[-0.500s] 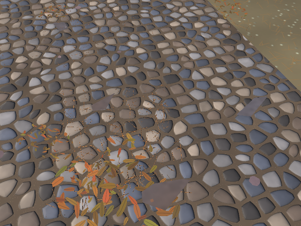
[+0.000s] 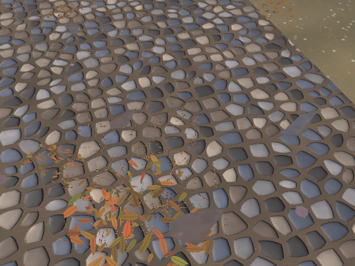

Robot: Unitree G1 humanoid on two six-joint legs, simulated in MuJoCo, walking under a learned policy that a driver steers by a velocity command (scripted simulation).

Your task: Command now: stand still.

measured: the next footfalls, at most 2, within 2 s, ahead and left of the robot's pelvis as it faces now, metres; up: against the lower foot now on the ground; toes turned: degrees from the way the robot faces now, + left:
left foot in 0.82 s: +0.45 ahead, +0.10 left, +0.00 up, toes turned +3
right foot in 1.38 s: +0.76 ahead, -0.13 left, +0.00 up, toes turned -2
